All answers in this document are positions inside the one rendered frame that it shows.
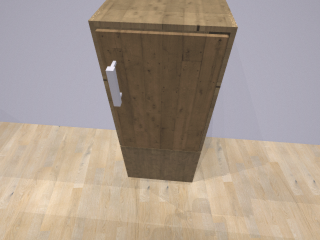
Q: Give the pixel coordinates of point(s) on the cupboard door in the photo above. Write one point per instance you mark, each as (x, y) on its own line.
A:
(167, 81)

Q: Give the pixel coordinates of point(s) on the handle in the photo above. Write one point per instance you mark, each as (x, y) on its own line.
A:
(113, 84)

